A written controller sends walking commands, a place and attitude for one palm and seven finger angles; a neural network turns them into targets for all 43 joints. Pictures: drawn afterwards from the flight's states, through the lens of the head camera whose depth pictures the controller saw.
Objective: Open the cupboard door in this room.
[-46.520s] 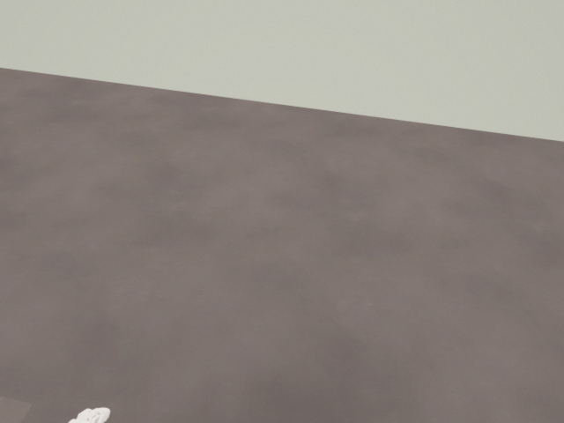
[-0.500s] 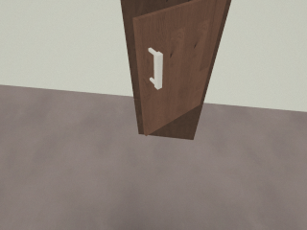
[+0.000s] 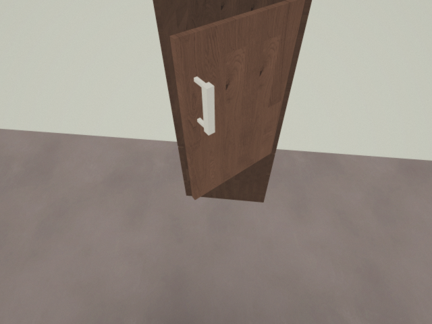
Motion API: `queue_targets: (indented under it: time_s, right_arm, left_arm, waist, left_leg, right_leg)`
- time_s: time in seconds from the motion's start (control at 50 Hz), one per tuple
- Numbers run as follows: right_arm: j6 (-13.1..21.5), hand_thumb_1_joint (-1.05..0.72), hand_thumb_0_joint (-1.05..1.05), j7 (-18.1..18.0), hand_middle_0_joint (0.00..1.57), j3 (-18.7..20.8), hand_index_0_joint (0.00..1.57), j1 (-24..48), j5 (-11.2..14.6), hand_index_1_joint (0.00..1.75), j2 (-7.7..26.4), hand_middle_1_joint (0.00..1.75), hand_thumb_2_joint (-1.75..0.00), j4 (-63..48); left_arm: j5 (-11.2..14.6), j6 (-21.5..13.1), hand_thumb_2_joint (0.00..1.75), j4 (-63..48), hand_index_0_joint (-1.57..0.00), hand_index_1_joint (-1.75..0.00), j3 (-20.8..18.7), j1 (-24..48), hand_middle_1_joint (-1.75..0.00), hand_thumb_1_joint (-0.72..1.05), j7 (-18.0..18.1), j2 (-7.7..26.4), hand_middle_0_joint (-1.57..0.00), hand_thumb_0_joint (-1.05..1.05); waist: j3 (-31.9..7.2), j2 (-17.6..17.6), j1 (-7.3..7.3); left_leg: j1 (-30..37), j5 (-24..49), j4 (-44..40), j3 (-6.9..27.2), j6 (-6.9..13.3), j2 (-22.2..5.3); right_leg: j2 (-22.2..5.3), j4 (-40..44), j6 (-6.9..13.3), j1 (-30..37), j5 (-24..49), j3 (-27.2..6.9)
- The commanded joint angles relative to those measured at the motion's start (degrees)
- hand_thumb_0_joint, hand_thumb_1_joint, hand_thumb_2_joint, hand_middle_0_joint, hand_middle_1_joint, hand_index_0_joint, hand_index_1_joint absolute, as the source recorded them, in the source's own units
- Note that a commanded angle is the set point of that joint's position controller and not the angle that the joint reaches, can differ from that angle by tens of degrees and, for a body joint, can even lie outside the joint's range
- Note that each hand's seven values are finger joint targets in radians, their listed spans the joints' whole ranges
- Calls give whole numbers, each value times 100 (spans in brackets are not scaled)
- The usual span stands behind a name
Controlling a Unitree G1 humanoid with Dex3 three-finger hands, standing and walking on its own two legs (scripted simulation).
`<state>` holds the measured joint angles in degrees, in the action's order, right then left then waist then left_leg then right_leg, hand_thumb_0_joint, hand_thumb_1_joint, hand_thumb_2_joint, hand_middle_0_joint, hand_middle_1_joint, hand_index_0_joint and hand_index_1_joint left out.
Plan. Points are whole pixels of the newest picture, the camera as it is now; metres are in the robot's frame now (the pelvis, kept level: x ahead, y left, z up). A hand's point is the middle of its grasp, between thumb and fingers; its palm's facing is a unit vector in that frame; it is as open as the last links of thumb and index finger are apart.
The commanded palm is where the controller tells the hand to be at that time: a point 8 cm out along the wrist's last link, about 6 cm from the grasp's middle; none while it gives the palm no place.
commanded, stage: look to check the result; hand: left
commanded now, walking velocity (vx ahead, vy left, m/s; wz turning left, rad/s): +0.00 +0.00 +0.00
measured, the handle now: (203, 106) +0.59 +0.06 +0.07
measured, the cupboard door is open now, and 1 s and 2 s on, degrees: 43 43 43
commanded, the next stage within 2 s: walk to a spot facing it in 0.50 s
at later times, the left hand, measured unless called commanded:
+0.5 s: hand out of the picture +0.07 +0.22 -0.16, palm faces -0.01 -0.95 -0.31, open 7.4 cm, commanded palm none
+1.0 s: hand out of the picture +0.09 +0.19 -0.18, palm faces -0.13 -0.96 -0.26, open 7.4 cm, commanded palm none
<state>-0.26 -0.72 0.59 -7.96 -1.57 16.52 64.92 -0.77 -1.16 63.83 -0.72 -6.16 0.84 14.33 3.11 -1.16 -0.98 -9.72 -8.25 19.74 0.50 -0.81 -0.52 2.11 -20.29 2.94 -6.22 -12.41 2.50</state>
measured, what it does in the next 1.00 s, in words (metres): stands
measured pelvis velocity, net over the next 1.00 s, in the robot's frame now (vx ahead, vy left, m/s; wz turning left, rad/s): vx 0.01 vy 0.00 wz -0.17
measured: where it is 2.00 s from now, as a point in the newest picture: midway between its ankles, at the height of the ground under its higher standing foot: outside the picture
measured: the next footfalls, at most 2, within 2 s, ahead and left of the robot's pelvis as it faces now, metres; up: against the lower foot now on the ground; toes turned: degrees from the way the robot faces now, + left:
left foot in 1.50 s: +0.11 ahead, +0.12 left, +0.00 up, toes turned -28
right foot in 1.74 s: +0.00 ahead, -0.16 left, +0.00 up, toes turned -35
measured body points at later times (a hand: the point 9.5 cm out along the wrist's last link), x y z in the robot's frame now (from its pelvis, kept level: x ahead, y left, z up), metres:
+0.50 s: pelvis +0.02 +0.00 +0.00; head +0.04 -0.01 +0.45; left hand +0.07 +0.27 -0.14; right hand +0.08 -0.27 -0.15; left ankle +0.03 +0.13 -0.75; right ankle -0.01 -0.08 -0.75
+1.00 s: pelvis +0.01 +0.00 -0.02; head +0.05 -0.02 +0.43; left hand +0.09 +0.24 -0.16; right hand +0.02 -0.26 -0.17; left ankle +0.03 +0.13 -0.75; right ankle -0.03 -0.08 -0.73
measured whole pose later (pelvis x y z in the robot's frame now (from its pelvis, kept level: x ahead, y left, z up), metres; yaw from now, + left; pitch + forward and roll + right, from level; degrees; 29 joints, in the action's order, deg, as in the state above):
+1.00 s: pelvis +0.01 +0.00 -0.02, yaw -10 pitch +0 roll +2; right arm -1.7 -2.1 2.3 -10.8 -2.1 12.1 58.3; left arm -1.1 4.0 58.1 -3.3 -10.8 -0.3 12.5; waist 5.7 0.5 0.8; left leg -12.9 -16.2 29.9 -8.9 -0.9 -3.4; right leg 2.3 -43.3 1.5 -17.7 -25.7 -1.8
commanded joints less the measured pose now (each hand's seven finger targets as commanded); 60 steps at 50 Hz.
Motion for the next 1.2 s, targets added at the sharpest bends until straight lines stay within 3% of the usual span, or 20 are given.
queue_targets:
  time_s: [0.0, 0.32, 0.6, 0.64, 0.68, 0.76, 0.8, 0.86, 0.88, 0.9, 0.92, 0.94, 0.98, 1.0, 1.02, 1.04, 1.06, 1.08, 1.12, 1.18]
  right_arm:
    - [86, -90, 0, -56, 20, 140, 20, 39, 29, 30, 809, 30, -90, -257]
    - [71, -90, 0, -86, 20, 126, 20, 35, 56, 30, 847, 30, -90, -211]
    - [90, -90, 0, -92, 20, 131, 20, 65, 52, 30, 794, 30, -90, -214]
    - [74, -90, 0, -110, 20, 140, 20, -7, 42, 30, 706, 30, -90, -219]
    - [3, -90, 0, -139, 20, 109, 20, -296, 41, 30, 332, 30, -90, -215]
    - [-76, -90, 0, -198, 20, 250, 20, -416, 50, 30, 439, 30, -90, -476]
    - [-105, -90, 0, -221, 20, 317, 20, -450, 37, 30, 480, 30, -90, -627]
    - [-107, -90, 0, -231, 20, 395, 20, -450, 14, 30, 601, 30, -90, -819]
    - [-101, -90, 0, -235, 20, 430, 20, -482, -7, 30, 656, 30, -90, -880]
    - [-77, -90, 0, -231, 20, 454, 20, -482, -28, 30, 710, 30, -90, -921]
    - [-50, -90, 0, -226, 20, 466, 20, -466, -47, 30, 727, 30, -90, -971]
    - [-30, -90, 0, -226, 20, 467, 20, -418, -62, 30, 731, 30, -90, -1036]
    - [-15, -90, 0, -220, 20, 478, 20, -215, -71, 30, 713, 30, -90, -1137]
    - [-32, -90, 0, -216, 20, 484, 20, -89, -45, 30, 724, 30, -90, -1183]
    - [-88, -90, 0, -208, 20, 487, 20, 73, 18, 30, 552, 30, -90, -1301]
    - [-110, -90, 0, -146, 20, 444, 20, 72, 93, 30, 118, 30, -90, -1474]
    - [-167, -90, 0, -110, 20, 452, 20, 57, 77, 30, 299, 30, -90, -1513]
    - [-152, -90, 0, -135, 20, 475, 20, 256, 80, 30, 179, 30, -90, -1472]
    - [-130, -90, 0, -144, 20, 425, 20, 196, 78, 30, 91, 30, -90, -1432]
    - [-151, -90, 0, -127, 20, 394, 20, 165, 110, 30, -73, 30, -90, -1442]
  left_arm:
    - [24, -80, 90, -208, -20, -30, -227, -46, -30, 90, 51, 1140, -20, 0]
    - [39, -86, 90, -88, -20, -30, -196, -204, -30, 90, 75, 1169, -20, 0]
    - [33, -95, 90, -98, -20, -30, -186, -268, -30, 90, 84, 1100, -20, 0]
    - [28, -60, 90, -135, -20, -30, -201, -277, -30, 90, 87, 1036, -20, 0]
    - [26, 45, 90, -154, -20, -30, -180, -456, -30, 90, 113, 710, -20, 0]
    - [-2, 193, 90, -409, -20, -30, -324, -552, -30, 90, 78, 795, -20, 0]
    - [-15, 253, 90, -585, -20, -30, -372, -526, -30, 90, 44, 787, -20, 0]
    - [-24, 309, 90, -801, -20, -30, -401, -537, -30, 90, -14, 652, -20, 0]
    - [-30, 340, 90, -881, -20, -30, -408, -532, -30, 90, -45, 603, -20, 0]
    - [-32, 377, 90, -952, -20, -30, -423, -520, -30, 90, -75, 526, -20, 0]
    - [-36, 417, 90, -1022, -20, -30, -445, -481, -30, 90, -101, 470, -20, 0]
    - [-30, 430, 90, -1094, -20, -30, -461, -468, -30, 90, -124, 417, -20, 0]
    - [-30, 395, 90, -1086, -20, -30, -464, -727, -30, 90, -161, 313, -20, 0]
    - [-36, 373, 90, -1018, -20, -30, -500, -1058, -30, 90, -169, 353, -20, 0]
    - [-77, 316, 90, -938, -20, -30, -577, -1383, -30, 90, -131, 666, -20, 0]
    - [-130, 259, 90, -956, -20, -30, -683, -1371, -30, 90, -33, 1275, -20, 0]
    - [-34, 261, 90, -1029, -20, -30, -703, -1400, -30, 90, 2, 1409, -20, 0]
    - [-81, 252, 90, -1058, -20, -30, -704, -1148, -30, 90, 64, 1132, -20, 0]
    - [-51, 200, 90, -1124, -20, -30, -631, -934, -30, 90, 113, 853, -20, 0]
    - [-58, 180, 90, -1142, -20, -30, -641, -1010, -30, 90, 128, 847, -20, 0]
  waist:
    - [-280, -18, 61]
    - [-444, 137, 49]
    - [-357, 95, 55]
    - [-355, 125, 31]
    - [-409, 154, 5]
    - [-367, 142, 25]
    - [-292, 80, 1]
    - [-205, -391, 45]
    - [-166, -663, 43]
    - [-99, -987, 77]
    - [-123, -1118, 98]
    - [-161, -1064, 117]
    - [-328, -662, 317]
    - [-350, -459, 476]
    - [-230, 631, 618]
    - [-93, 2242, 526]
    - [-212, 1596, 627]
    - [-83, 1175, 440]
    - [-270, 880, 264]
    - [-604, 654, 245]
  left_leg:
    - [260, 619, -198, 473, 199, -520]
    - [539, 943, -171, 416, 214, -574]
    - [582, 980, -235, 417, 217, -584]
    - [641, 1031, -121, 298, 185, -629]
    - [611, 1057, 137, 102, 124, -667]
    - [407, 796, 504, -116, 141, -754]
    - [340, 612, 550, -93, 197, -878]
    - [320, 202, 266, 252, 455, -1293]
    - [200, 27, 30, 517, 627, -1570]
    - [64, 127, -263, 806, 879, -1940]
    - [-28, 318, -423, 894, 1091, -2212]
    - [-115, 572, -343, 806, 1152, -2274]
    - [-262, 1042, 195, 259, 923, -2055]
    - [-542, 874, 740, -96, 664, -1795]
    - [-1100, -203, 1871, -505, 232, -1070]
    - [-2127, -2423, 3277, -957, -180, -83]
    - [-2033, -2689, 4215, -247, -141, -184]
    - [-2379, -2426, 4633, 73, -121, -222]
    - [-2434, -1956, 4688, 171, -211, -324]
    - [-2036, -1780, 4011, 27, -273, -239]
  right_leg:
    - [-903, 518, 42, -103, 842, -773]
    - [-911, 522, -6, 56, 1454, -704]
    - [-898, 552, -10, 19, 1431, -718]
    - [-886, 473, -5, -77, 1684, -800]
    - [-883, 232, -31, -131, 2048, -876]
    - [-787, -271, 60, -398, 2180, -1138]
    - [-696, -527, 71, -661, 1976, -1171]
    - [-371, -1152, -12, -1227, 1017, -1038]
    - [-216, -1635, -59, -1361, 415, -873]
    - [-89, -2331, -121, -1486, -821, -611]
    - [-126, -2953, -175, -1554, -1648, -412]
    - [-267, -3123, -172, -1500, -1870, -455]
    - [-340, -2437, -177, -999, -1468, -296]
    - [-335, -1672, -170, -499, -763, -273]
    - [-730, -377, -16, -180, 539, -1166]
    - [-2122, 504, 566, -28, 1535, -3205]
    - [-2341, 538, 1082, -332, 1232, -3390]
    - [-1926, 215, 1160, -207, 1788, -3272]
    - [-1632, -132, 1085, 34, 2632, -2747]
    - [-1420, -184, 952, 215, 2897, -2469]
